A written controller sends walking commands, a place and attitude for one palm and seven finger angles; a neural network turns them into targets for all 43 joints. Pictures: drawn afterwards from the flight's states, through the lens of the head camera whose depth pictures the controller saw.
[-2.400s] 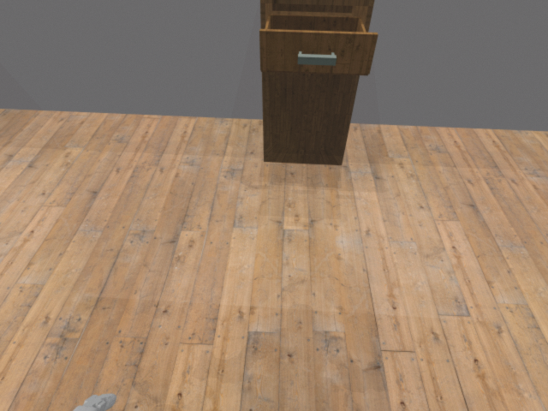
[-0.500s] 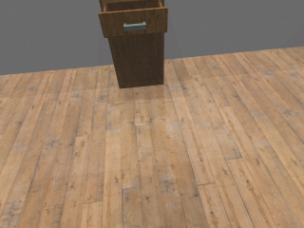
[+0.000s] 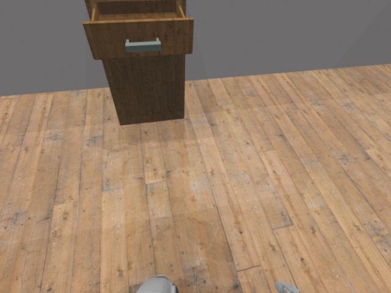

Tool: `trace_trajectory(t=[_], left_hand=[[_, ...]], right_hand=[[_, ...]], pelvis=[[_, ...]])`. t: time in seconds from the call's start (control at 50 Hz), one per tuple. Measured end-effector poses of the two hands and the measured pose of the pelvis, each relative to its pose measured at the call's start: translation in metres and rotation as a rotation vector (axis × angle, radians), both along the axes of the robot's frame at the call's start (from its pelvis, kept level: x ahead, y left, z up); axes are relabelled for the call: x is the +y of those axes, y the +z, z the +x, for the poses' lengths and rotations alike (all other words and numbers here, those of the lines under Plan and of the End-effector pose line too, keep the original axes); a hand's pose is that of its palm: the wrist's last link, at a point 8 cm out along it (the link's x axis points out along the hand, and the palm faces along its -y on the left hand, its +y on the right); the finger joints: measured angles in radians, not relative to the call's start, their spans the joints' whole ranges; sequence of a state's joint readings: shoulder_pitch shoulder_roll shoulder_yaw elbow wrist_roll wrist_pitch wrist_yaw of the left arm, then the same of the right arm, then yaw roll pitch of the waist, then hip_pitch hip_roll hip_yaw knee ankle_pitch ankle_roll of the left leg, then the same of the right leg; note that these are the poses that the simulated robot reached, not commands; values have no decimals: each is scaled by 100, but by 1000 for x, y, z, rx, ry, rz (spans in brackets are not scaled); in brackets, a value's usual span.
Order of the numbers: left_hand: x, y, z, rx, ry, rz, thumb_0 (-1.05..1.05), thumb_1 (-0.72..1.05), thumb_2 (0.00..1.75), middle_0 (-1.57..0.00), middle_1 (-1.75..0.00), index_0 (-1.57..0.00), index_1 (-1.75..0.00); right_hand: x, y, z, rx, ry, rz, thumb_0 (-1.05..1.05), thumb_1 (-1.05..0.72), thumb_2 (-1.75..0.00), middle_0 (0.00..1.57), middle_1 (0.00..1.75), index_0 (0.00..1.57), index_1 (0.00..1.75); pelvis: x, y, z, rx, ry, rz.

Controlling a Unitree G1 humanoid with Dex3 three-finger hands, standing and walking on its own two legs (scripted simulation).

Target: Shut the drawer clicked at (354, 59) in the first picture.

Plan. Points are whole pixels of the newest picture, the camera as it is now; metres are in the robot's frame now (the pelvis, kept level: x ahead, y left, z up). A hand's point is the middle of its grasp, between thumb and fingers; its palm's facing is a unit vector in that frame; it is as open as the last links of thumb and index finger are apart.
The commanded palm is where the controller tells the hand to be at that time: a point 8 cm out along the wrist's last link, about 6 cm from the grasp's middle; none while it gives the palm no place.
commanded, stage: walk to a spot facing it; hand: left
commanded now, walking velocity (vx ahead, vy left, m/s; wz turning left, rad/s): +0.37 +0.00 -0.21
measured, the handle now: (143, 43) +0.94 +0.31 +0.00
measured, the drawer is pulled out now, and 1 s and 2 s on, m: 0.30 0.30 0.30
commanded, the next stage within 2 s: turn to face it in 0.78 s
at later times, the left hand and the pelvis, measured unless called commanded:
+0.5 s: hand (137, 214) +0.32 +0.19 -0.16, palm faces -0.20 -0.97 -0.10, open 7.4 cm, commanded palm none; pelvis +0.21 +0.05 +0.02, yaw -11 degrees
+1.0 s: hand (159, 158) +0.51 +0.17 -0.15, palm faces -0.31 -0.92 -0.24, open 7.3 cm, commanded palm none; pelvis +0.43 -0.01 +0.01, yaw -21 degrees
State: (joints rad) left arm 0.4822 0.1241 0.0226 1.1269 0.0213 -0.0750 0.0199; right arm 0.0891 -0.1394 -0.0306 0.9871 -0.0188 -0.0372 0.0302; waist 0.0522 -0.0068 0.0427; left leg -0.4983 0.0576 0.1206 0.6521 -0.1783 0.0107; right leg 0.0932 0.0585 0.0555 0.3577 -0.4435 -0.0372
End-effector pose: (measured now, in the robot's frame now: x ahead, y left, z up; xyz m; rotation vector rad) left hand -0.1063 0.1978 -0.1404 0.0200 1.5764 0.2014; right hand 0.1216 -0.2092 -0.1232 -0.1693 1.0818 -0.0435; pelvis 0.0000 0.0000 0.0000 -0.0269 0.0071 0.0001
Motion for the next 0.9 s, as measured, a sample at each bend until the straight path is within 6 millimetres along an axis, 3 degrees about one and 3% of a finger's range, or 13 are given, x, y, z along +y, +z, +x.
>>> trace_trajectory(t=[0.04,0.08,0.2,0.3,0.46,0.62,0.68,0.74,0.78,0.9], left_hand=[[16,-11,24,18,-17,-11,1,91,89,-20,-29,-20,-30],[32,-13,57,1,-50,-10,1,91,89,-20,-29,-20,-30],[71,-2,191,-186,-156,11,1,91,89,-19,-29,-19,-30],[80,8,290,-318,-206,9,1,92,90,-19,-29,-19,-30],[58,10,404,-348,-321,-37,0,91,90,-19,-29,-19,-30],[1,1,521,-374,-456,-84,1,91,90,-19,-29,-19,-30],[-20,-4,562,-417,-481,-87,1,91,90,-19,-29,-19,-30],[-28,-7,585,-446,-459,-69,1,91,89,-19,-29,-19,-30],[-23,-3,591,-425,-440,-43,0,92,89,-20,-29,-20,-30],[8,16,611,-316,-493,61,-1,94,89,-20,-29,-20,-30]], right_hand=[[10,-2,19,-35,-19,-14,1,-91,-89,20,30,20,29],[16,1,23,-40,-57,-22,1,-91,-89,20,30,20,29],[12,18,-1,56,-214,-93,-2,-95,-89,21,30,20,30],[18,22,-30,204,-282,-112,-1,-95,-89,20,30,20,29],[63,18,-56,401,-415,-32,0,-92,-89,20,30,20,29],[105,13,-49,602,-530,91,1,-91,-89,20,30,20,29],[103,8,-31,656,-560,127,1,-91,-89,20,30,20,30],[80,-2,8,633,-571,128,1,-91,-89,21,30,20,30],[56,-7,51,547,-567,102,1,-91,-89,21,30,20,30],[-25,-3,207,182,-536,-10,2,-93,-89,20,30,20,29]], pelvis=[[11,-7,21,-8,-14,3],[20,-6,37,-23,-41,9],[41,14,83,-36,-89,7],[51,21,123,-29,-119,6],[50,20,189,-26,-175,-6],[29,6,262,-4,-231,-13],[12,-2,295,-4,-260,-5],[-2,-7,322,-13,-284,4],[-8,-2,339,-25,-300,-3],[-12,12,385,-14,-352,8]])
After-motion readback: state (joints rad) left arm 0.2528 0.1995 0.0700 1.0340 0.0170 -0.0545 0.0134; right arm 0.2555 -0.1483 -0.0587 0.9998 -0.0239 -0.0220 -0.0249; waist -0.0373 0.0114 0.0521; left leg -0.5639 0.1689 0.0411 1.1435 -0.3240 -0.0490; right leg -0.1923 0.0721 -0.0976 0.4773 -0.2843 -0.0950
